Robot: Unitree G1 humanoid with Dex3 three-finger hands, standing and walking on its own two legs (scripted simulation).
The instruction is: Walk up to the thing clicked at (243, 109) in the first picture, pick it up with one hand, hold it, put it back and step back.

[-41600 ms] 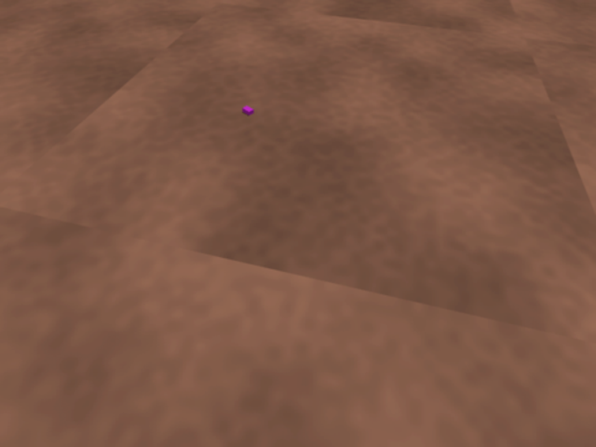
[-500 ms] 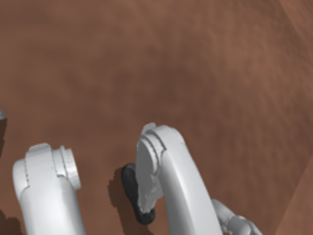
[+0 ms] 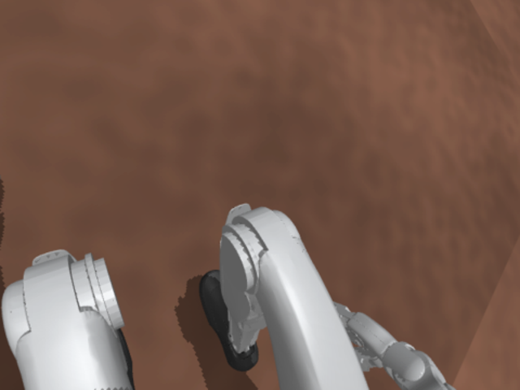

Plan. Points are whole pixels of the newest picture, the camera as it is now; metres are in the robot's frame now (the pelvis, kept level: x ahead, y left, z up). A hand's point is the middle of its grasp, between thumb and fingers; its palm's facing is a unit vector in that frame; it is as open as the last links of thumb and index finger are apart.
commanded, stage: close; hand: left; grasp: from above
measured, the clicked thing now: out of the picture +0.50 +0.43 -0.28
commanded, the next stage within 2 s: settle in 0.74 s
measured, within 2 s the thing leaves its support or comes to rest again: neither
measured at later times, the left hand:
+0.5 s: hand out of the picture +0.38 +0.31 -0.24, palm faces -0.43 -0.10 -0.89, open 6.0 cm
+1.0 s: hand out of the picture +0.39 +0.31 -0.24, palm faces -0.45 -0.14 -0.88, open 5.7 cm
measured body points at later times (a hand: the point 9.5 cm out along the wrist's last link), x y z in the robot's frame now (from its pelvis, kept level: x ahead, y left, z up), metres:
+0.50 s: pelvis +0.00 +0.00 +0.00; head +0.23 +0.14 +0.36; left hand +0.40 +0.31 -0.19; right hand +0.10 -0.25 -0.07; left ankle +0.06 +0.12 -0.26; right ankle +0.11 -0.10 -0.26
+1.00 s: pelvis +0.00 +0.00 +0.00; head +0.24 +0.14 +0.36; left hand +0.41 +0.32 -0.19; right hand +0.09 -0.25 -0.07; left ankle +0.06 +0.12 -0.26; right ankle +0.11 -0.10 -0.26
